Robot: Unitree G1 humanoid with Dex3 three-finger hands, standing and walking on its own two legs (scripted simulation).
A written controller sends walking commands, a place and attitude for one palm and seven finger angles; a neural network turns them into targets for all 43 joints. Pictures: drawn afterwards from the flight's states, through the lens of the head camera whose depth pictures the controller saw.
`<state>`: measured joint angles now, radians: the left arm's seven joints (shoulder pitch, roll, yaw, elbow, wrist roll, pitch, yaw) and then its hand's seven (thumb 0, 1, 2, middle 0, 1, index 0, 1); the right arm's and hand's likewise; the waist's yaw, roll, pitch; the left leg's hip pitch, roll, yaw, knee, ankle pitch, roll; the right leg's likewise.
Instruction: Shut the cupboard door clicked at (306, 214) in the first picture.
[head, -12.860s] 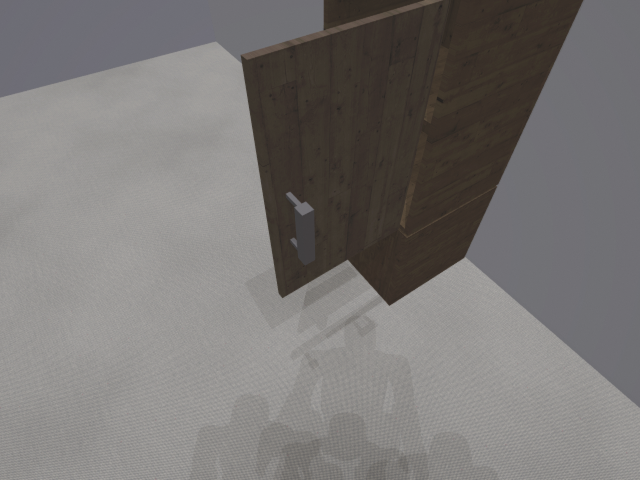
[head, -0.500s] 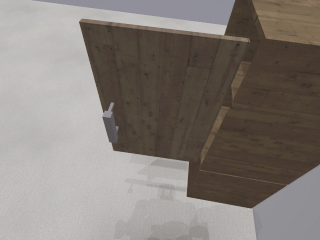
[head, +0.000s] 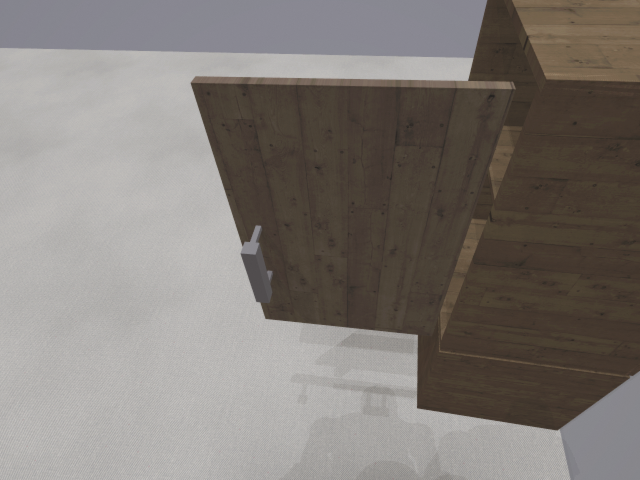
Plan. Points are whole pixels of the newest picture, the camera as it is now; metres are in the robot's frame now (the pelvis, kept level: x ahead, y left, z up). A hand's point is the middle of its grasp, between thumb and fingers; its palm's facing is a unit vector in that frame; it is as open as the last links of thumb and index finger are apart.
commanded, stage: look again from close up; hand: left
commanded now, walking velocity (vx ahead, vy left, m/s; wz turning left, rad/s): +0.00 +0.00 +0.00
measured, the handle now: (260, 264) +0.49 +0.16 -0.08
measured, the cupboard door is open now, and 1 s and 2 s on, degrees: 92 92 92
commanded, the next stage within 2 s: raise the hand and make a fist in 0.48 s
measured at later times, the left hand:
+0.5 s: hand out of the picture +0.13 +0.16 -0.16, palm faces -0.02 -0.97 -0.25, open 7.3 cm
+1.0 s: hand (226, 469) +0.16 +0.15 -0.09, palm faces -0.06 -1.00 -0.03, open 6.2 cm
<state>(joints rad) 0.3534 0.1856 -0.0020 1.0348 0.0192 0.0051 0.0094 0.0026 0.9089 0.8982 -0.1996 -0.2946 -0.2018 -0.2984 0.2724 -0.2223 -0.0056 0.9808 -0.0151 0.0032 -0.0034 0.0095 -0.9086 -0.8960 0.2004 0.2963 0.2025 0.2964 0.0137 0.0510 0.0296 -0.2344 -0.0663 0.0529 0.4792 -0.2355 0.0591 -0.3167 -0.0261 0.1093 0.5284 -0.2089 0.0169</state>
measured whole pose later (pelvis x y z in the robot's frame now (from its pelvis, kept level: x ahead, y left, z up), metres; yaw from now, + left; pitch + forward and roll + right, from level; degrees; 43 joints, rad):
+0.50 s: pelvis +0.05 -0.03 +0.01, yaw +0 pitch +0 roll +1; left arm 0.16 0.21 -0.01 1.04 0.01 -0.02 0.01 0.00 0.91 0.90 -0.20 -0.29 -0.20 -0.30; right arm 0.21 -0.23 0.01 1.06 -0.01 -0.03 -0.02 0.01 -0.90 -0.90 0.20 0.30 0.20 0.30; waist -0.02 0.02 0.04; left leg -0.14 -0.01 0.02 0.42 -0.28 0.00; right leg -0.23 0.03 0.08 0.48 -0.25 -0.01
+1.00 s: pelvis +0.00 -0.05 -0.10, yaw +4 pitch +16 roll +0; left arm 0.42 0.23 0.17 0.24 -0.29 -0.66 -0.53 0.01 0.90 0.90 -0.42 -0.53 -0.42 -0.53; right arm 0.11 -0.29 -0.07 0.53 0.02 -0.34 -0.02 0.01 -0.90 -0.90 0.20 0.30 0.20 0.30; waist 0.04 -0.05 -0.14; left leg -0.95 -0.02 -0.04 1.24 -0.57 -0.02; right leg -0.99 0.01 -0.04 1.24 -0.52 -0.04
